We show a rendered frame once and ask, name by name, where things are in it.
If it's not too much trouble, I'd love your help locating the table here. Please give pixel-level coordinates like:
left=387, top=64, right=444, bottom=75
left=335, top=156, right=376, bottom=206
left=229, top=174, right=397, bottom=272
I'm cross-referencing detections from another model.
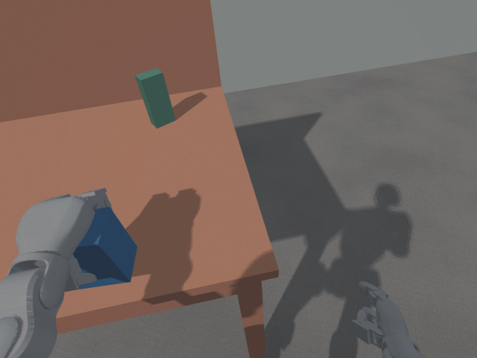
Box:
left=0, top=0, right=279, bottom=358

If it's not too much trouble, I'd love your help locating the robot right hand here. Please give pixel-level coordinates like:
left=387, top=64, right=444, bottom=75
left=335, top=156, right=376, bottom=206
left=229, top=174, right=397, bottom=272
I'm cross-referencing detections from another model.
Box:
left=353, top=281, right=410, bottom=349

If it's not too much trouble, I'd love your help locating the right robot forearm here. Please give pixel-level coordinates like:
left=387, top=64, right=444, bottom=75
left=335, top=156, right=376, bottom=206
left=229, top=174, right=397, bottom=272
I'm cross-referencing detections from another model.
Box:
left=382, top=334, right=426, bottom=358

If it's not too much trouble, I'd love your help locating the sponge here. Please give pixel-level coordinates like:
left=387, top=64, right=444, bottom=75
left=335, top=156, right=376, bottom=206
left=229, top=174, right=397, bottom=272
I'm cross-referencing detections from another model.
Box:
left=73, top=207, right=137, bottom=289

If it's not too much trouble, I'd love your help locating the robot left hand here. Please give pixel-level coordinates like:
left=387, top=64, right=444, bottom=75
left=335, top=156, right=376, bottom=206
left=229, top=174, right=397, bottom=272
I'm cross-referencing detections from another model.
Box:
left=16, top=188, right=113, bottom=292

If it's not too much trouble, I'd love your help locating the left robot forearm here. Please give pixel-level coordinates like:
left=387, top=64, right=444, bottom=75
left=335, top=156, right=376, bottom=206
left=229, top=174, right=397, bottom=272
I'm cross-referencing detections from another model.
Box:
left=0, top=251, right=71, bottom=358

